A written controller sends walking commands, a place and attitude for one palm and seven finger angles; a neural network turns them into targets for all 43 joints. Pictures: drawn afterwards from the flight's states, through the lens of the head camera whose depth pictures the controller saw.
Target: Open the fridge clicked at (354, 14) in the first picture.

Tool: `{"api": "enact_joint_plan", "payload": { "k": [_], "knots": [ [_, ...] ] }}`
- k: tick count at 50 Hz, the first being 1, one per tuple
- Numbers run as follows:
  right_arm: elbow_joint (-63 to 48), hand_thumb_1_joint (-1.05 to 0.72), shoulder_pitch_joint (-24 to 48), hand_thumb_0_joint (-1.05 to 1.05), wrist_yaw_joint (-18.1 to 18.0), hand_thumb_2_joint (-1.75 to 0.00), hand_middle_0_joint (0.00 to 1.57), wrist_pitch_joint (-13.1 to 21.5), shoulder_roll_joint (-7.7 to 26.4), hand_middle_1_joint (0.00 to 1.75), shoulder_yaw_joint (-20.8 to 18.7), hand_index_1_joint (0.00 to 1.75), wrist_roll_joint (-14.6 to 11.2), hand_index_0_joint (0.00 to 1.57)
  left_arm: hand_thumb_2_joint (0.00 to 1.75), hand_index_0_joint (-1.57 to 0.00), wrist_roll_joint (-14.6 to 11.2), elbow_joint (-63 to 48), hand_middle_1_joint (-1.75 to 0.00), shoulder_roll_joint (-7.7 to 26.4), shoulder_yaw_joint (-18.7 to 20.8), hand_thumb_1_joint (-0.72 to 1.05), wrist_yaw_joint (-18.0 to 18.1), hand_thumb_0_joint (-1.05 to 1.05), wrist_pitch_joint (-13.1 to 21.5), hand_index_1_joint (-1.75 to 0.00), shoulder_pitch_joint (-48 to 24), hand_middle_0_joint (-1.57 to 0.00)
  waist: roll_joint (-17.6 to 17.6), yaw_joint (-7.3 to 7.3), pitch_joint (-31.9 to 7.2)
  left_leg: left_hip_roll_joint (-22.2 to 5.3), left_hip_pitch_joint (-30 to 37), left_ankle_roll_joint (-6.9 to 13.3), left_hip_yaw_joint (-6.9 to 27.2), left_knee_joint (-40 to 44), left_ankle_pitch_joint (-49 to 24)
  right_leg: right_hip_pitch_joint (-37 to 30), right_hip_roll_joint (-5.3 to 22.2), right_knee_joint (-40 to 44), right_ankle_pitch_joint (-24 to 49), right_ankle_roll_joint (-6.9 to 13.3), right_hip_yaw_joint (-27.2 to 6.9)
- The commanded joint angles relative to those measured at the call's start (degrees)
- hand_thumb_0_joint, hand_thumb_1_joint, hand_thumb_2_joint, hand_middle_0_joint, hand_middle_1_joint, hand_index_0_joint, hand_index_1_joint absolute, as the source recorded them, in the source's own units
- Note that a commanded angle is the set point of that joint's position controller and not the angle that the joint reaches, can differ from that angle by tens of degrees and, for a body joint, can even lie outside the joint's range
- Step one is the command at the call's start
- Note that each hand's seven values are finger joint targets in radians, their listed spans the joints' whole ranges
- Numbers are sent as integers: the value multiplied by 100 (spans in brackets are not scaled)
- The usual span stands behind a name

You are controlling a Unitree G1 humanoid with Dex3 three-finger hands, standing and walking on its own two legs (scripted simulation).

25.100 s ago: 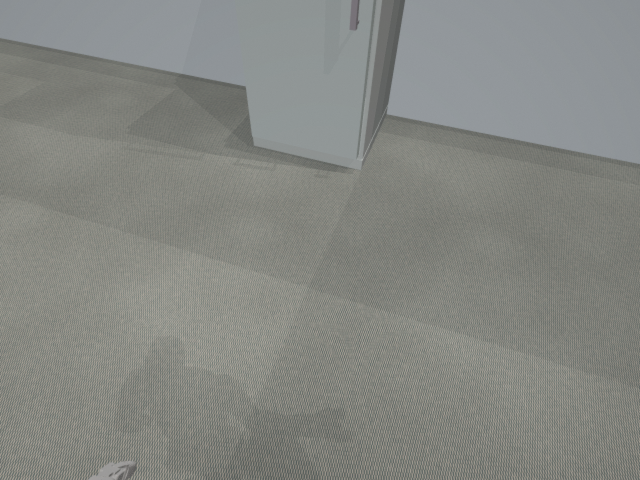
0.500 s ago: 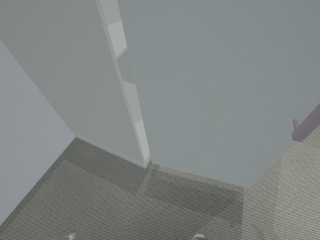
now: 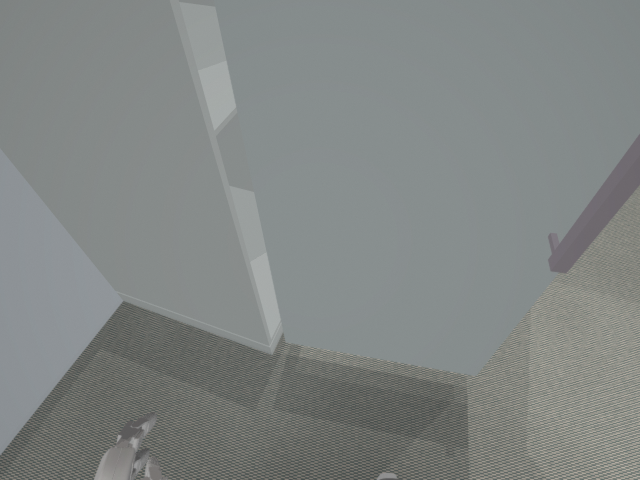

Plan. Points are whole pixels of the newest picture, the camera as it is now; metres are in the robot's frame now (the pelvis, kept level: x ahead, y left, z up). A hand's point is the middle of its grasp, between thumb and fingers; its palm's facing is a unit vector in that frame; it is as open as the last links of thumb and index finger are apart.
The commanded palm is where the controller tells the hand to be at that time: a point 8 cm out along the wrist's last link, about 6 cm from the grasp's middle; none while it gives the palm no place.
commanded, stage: draw the hand back to the body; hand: right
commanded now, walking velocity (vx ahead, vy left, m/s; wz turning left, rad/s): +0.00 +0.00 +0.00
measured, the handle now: (629, 152) +0.47 -0.36 +0.17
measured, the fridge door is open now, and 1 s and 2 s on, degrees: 81 81 81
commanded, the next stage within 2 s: step back with the hand held close in 1.60 s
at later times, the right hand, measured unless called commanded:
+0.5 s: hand out of the picture +0.23 -0.36 +0.13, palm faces +0.21 +0.98 -0.02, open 14.6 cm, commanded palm +0.19 -0.40 +0.14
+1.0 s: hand out of the picture +0.23 -0.31 +0.17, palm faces +0.54 +0.76 -0.37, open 11.0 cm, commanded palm +0.17 -0.33 +0.19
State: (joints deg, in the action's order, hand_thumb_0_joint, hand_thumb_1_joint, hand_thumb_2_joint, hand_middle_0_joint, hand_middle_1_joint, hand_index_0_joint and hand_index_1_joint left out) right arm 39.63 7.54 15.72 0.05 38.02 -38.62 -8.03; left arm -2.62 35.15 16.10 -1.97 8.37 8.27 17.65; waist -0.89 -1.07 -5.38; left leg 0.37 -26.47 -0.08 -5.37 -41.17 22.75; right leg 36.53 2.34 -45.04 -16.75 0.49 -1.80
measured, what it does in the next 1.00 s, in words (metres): stands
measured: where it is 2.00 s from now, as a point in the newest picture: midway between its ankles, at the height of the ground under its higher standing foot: outside the picture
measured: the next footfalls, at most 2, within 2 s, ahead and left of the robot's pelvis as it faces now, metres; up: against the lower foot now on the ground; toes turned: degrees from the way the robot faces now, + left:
none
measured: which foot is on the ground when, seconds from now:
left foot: down 0.00-1.00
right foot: down 0.00-1.00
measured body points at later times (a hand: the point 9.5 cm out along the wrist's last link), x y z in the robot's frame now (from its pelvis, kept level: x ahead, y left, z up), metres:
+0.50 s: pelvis +0.00 -0.01 +0.00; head +0.00 -0.02 +0.45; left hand +0.15 +0.24 -0.06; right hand +0.21 -0.42 +0.13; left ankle -0.02 +0.12 -0.71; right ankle +0.06 -0.11 -0.71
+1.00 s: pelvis +0.01 +0.00 +0.03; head -0.01 +0.01 +0.48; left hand +0.19 +0.22 -0.05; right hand +0.19 -0.35 +0.19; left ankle -0.02 +0.12 -0.71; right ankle +0.06 -0.11 -0.71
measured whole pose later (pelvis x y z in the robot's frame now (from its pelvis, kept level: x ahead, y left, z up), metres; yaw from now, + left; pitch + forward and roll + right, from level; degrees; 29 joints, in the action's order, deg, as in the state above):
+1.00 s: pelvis +0.01 +0.00 +0.03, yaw +2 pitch -2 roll +1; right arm -8.5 -18.4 -7.7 5.0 21.6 -23.9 -3.8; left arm -0.4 38.6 13.2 -3.0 6.0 11.2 12.3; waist -2.4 -4.0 -0.9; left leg -1.0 -7.2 -0.8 -1.5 -27.4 17.8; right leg 14.7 0.7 -29.0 -12.0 0.8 1.9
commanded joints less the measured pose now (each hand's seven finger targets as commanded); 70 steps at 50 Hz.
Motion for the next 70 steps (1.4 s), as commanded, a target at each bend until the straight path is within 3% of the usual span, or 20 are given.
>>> {"api": "enact_joint_plan", "payload": {
  "k": [1,2,3,6,10,13,16,22,26,27,28,29,33,35,36,46,52,59,65,70],
  "knots": [
    [-1094,55,2050,0,-48,-20,25,550,2420,115,-383,115,-112,25,90,-20,26,-475,-30,935,363,90,170,0,360,-30,6,-20,-680,228,-779,219,-651,32,290,766,-303,-1396,-284,595,239,229,-41],
    [-1717,55,2429,0,438,-20,25,1109,1869,115,-134,115,-757,25,90,-20,-11,-473,-30,951,368,90,235,0,448,-30,-22,-20,-785,454,-910,264,-662,70,347,760,-480,-1631,-245,459,401,177,-56],
    [-1600,55,2154,0,721,-20,25,1364,2056,115,-276,115,-863,25,90,-20,8,-386,-30,940,355,90,277,0,498,-30,-75,-20,-918,233,-1144,284,-563,113,391,687,-521,-1743,-235,408,485,170,-41],
    [-1858,55,1925,0,1251,-20,25,1673,2070,115,-307,115,-1214,25,90,-20,-5,-406,-30,927,319,90,326,0,641,-30,-222,-20,-1123,116,-1518,269,-346,138,450,599,-842,-1863,-240,324,795,166,-33],
    [-1246,55,787,0,2252,-20,25,1639,2301,115,-764,115,-1734,25,90,-20,-66,-577,-30,957,280,90,292,0,773,-30,-382,-20,-738,-108,-1358,231,46,153,560,533,-1133,-1380,-279,296,947,152,-61],
    [-1368,55,337,0,2543,-20,25,1055,2428,115,-996,115,-1924,25,90,-20,-159,-877,-30,911,245,90,167,0,821,-30,-434,-20,-638,-337,-1335,147,199,74,466,518,-1453,-1370,-273,467,1117,168,-47],
    [-2213,55,-140,0,2229,-20,25,713,2158,115,-988,115,-2006,25,90,-20,-151,-1142,-30,845,237,90,1,0,987,-30,-442,-20,-807,-486,-1250,197,154,89,274,529,-1431,-1609,-262,638,1205,147,-61],
    [-3548,51,-370,0,1390,-22,25,718,854,113,-190,113,-2032,25,90,-20,-150,-1155,-30,788,261,90,-47,0,1167,-30,-493,-20,-779,-174,-700,324,-231,92,145,744,-642,-1947,-167,985,375,64,-183],
    [-4051,37,30,0,1199,-29,24,612,816,104,-32,104,-1930,24,90,-20,-163,-984,-30,820,239,90,123,0,1259,-30,-606,-20,-723,-103,-574,297,-142,89,199,919,-313,-2012,-166,1223,-203,65,-302],
    [-4000,33,563,0,11,-31,24,786,1437,102,-29,102,-841,24,90,-20,85,-861,-30,851,200,90,14,0,1139,-30,-709,-20,-828,-121,-56,185,-247,120,488,1393,19,-1825,-304,1465,-780,-15,-292],
    [-3912,30,323,0,-562,-32,24,815,677,100,416,100,-695,24,90,-20,127,-836,-30,766,185,90,16,0,1137,-30,-827,-20,-715,-21,233,81,-248,132,358,1344,146,-1757,-233,1723,-1272,-91,-429],
    [-4079,26,208,0,-894,-34,24,812,459,98,540,98,-576,24,90,-20,126,-835,-30,758,164,90,23,0,1151,-30,-866,-20,-703,-35,211,81,-176,142,337,1304,167,-1795,-201,1910,-1579,-114,-586],
    [-5450,12,-454,0,-1853,-41,24,937,205,89,821,89,-9,24,90,-20,191,-709,-30,592,146,90,-16,0,1093,-30,-982,-20,-1289,-138,-384,5,467,192,324,1339,-103,-2412,-124,2118,-1347,-84,-541],
    [-5761,4,-735,0,-2173,-44,23,970,496,85,558,85,193,23,90,-20,236,-640,-30,643,146,90,-39,0,1056,-30,-985,-20,-978,-212,-644,39,791,186,335,1439,-279,-2470,-115,2146,-991,-60,-429],
    [-5796,1,-1046,0,-2267,-46,23,951,235,83,681,83,229,23,90,-20,226,-648,-30,562,163,90,-49,0,1030,-30,-1019,-20,-857,-192,-516,31,855,178,320,1464,-310,-2461,-79,2167,-815,-52,-366],
    [-5836,-36,-1869,0,-2406,-64,22,828,-532,62,1123,62,407,22,90,-20,198,-563,-30,416,221,90,-180,0,641,-30,-1238,-20,-369,-185,358,43,1228,77,307,1942,-720,-2723,-66,2328,252,17,127],
    [-6769,-57,-2121,0,-2432,-74,21,876,-314,49,987,49,477,21,90,-20,251,-648,-30,398,251,90,-217,0,629,-30,-1343,-20,-246,-319,-140,-5,1596,58,333,2015,-1378,-3137,-149,2222,1112,113,320],
    [-7375,-83,-2642,0,-2377,-87,20,926,-472,34,1060,34,469,20,90,-20,275,-649,-30,264,252,90,-263,0,551,-30,-1374,-20,-405,-324,95,-38,1656,9,334,2116,-1987,-3278,-199,2107,1557,118,491],
    [-6898,-90,-3149,0,-2297,-90,20,835,-480,30,890,30,390,20,90,-20,246,-648,-30,268,314,90,-251,0,349,-30,-1337,-20,250,-328,371,-27,1660,-67,358,2212,-2368,-3203,-168,2109,1645,146,577],
    [-7058,-90,-2863,0,-2242,-90,20,815,-528,30,991,30,373,20,90,-20,252,-687,-30,243,311,90,-225,0,212,-30,-1358,-20,-15,-296,200,-80,1732,-104,435,2236,-2622,-3358,-198,2042,1756,186,631]
  ]
}}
